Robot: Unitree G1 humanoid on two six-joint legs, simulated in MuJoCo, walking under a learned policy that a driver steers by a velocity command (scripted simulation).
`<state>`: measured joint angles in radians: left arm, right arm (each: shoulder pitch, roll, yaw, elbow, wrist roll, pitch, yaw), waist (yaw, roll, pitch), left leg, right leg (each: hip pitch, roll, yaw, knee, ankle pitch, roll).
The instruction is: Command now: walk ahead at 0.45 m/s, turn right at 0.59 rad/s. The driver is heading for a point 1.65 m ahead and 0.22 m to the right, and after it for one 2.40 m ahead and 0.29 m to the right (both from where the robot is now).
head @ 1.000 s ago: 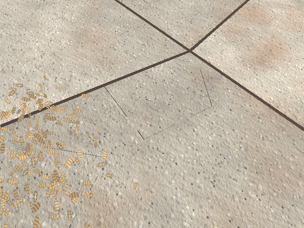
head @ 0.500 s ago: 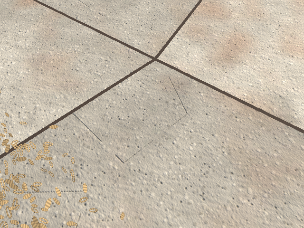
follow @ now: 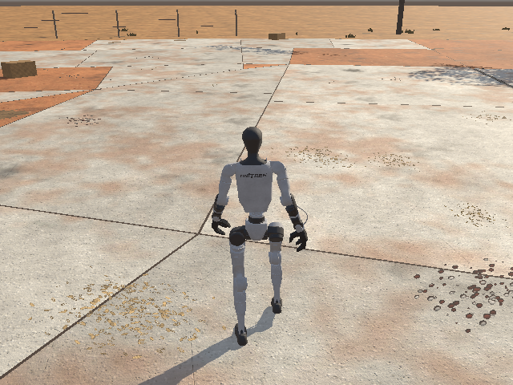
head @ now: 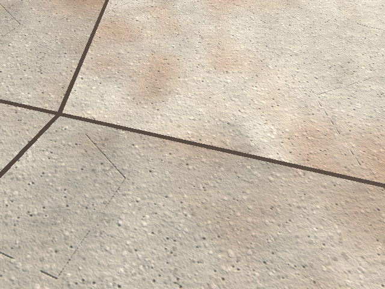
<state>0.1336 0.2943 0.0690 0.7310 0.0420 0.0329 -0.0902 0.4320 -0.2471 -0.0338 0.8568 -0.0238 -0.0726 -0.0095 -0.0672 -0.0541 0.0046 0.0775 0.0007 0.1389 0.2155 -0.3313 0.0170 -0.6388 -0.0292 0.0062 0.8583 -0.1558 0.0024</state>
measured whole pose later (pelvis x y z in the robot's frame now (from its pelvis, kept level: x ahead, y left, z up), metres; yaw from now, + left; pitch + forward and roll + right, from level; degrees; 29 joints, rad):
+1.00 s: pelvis +0.56 -0.11 +0.01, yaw -19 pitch +1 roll +1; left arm 0.14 0.26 0.01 0.79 0.04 -0.03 -0.04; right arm 0.43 -0.23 -0.03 0.92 -0.01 -0.08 0.02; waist -0.04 -0.05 0.03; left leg -0.02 -0.08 0.05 0.21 -0.21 0.07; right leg -0.62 -0.09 0.00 0.77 -0.08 -0.02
